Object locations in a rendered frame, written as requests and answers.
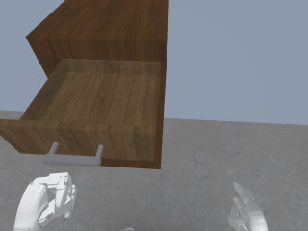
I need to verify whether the drawer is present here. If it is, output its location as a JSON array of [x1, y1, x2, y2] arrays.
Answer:
[[0, 58, 161, 162]]

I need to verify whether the right robot hand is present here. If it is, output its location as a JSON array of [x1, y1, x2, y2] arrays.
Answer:
[[228, 181, 269, 231]]

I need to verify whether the cabinet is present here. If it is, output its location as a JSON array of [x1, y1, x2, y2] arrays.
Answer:
[[25, 0, 169, 169]]

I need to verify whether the left robot hand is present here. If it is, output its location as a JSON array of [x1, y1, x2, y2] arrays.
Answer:
[[13, 172, 78, 231]]

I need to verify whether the handle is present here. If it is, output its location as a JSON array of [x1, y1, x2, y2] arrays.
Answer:
[[42, 142, 104, 167]]

